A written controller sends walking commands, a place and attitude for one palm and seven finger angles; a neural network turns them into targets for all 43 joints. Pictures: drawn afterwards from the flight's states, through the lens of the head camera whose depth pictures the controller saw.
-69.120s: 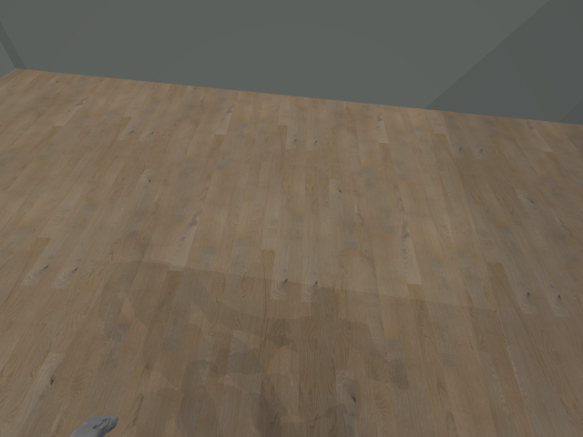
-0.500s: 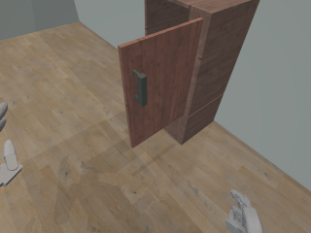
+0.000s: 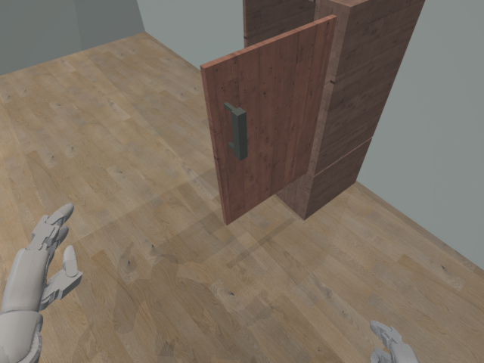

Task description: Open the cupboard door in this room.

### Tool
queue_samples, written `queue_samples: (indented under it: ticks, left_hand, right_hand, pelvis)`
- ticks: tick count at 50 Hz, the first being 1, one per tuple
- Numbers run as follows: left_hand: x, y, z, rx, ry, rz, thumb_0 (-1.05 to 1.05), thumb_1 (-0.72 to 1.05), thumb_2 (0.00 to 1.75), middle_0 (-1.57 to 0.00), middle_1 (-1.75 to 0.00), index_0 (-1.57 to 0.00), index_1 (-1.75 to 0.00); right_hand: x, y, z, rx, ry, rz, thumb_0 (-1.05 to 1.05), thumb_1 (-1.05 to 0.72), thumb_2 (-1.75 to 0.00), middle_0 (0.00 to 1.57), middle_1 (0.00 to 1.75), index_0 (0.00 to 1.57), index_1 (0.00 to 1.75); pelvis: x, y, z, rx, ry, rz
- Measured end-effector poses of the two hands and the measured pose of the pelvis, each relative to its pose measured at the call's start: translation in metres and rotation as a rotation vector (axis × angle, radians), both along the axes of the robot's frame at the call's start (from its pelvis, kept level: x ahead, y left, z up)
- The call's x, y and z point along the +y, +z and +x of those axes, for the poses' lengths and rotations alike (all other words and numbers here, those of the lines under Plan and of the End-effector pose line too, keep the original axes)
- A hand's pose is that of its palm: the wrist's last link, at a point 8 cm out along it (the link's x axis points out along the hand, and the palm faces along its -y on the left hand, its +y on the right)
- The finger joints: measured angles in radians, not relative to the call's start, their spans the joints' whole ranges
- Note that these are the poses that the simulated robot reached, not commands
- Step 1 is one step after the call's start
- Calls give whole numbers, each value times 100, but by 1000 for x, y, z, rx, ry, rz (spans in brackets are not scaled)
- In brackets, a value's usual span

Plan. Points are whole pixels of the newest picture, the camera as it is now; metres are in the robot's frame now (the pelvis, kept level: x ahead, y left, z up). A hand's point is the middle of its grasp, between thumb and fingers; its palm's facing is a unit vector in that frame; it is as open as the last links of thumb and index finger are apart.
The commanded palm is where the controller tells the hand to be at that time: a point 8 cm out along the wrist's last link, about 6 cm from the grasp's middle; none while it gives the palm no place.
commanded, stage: let the arm hang, fingers relaxed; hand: left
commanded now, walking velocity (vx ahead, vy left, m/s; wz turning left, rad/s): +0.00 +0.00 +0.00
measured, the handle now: (234, 131) +0.63 +0.06 +0.01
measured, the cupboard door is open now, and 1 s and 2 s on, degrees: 90 90 90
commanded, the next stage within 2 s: look to check the result in 1.02 s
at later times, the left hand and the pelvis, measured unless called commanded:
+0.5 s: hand out of the picture -0.01 +0.18 -0.17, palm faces +0.03 -0.97 -0.26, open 7.3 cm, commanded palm none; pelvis +0.00 -0.03 +0.00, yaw +1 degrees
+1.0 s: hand out of the picture +0.06 +0.15 -0.17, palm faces +0.02 -0.98 -0.21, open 7.3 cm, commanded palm none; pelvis +0.02 -0.03 +0.01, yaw +0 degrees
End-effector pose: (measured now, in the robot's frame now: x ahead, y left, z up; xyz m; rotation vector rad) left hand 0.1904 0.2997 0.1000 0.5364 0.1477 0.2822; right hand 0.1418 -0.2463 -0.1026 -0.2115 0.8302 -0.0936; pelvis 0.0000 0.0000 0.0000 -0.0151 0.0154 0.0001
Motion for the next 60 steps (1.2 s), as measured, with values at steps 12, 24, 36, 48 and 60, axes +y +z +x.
queue_samples:
  ticks: [12, 24, 36, 48, 60]
  left_hand:
    - [-94, -243, -138, 1032, 156, -454, 1, 94, 90, -20, -30, -20, -30]
    - [-75, -235, -209, 1206, 329, -431, 1, 93, 90, -20, -30, -20, -30]
    - [-71, -226, -164, 1120, 307, -395, 0, 91, 90, -20, -30, -20, -30]
    - [-100, -234, -135, 1100, 246, -449, 0, 92, 90, -20, -30, -20, -30]
    - [-105, -235, -155, 1168, 289, -464, 0, 91, 90, -20, -30, -20, -30]
  right_hand:
    - [-38, -22, -79, 371, -71, -79, 1, -91, -90, 20, 30, 20, 30]
    - [-24, -39, -130, 564, -99, -13, 1, -91, -90, 20, 30, 20, 30]
    - [-4, -48, -126, 558, -104, 52, 0, -91, -90, 20, 30, 20, 30]
    - [-1, -43, -119, 565, -122, 52, 0, -91, -90, 20, 30, 20, 30]
    - [-2, -44, -109, 578, -121, 49, 0, -91, -90, 20, 30, 20, 30]
  pelvis:
    - [-20, -6, -5, -28, 11, 17]
    - [-28, 2, -1, -44, 19, 4]
    - [-27, 4, 7, -48, 6, 15]
    - [-29, 6, 20, -41, 1, 20]
    - [-31, 7, 31, -39, 2, 20]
